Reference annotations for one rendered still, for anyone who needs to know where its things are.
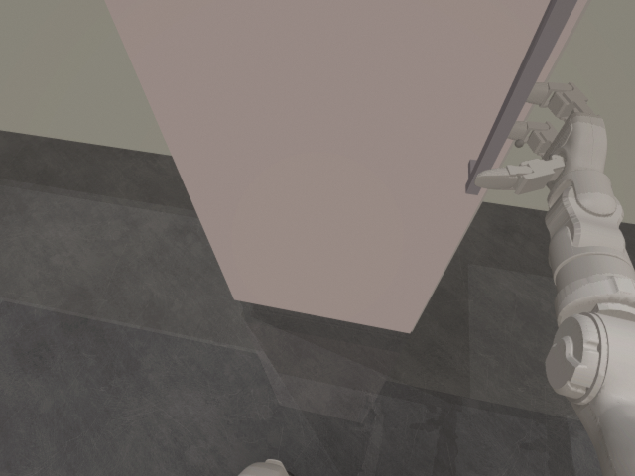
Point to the left robot shin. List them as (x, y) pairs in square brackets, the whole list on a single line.
[(275, 462)]

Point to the right robot upper arm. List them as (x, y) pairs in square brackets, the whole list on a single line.
[(592, 363)]

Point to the fridge door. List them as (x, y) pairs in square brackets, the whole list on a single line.
[(325, 144)]

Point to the right robot hand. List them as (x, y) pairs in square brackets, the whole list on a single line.
[(580, 145)]

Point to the handle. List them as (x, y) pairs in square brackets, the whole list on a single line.
[(546, 36)]

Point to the right robot forearm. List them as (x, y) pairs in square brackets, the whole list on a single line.
[(591, 267)]

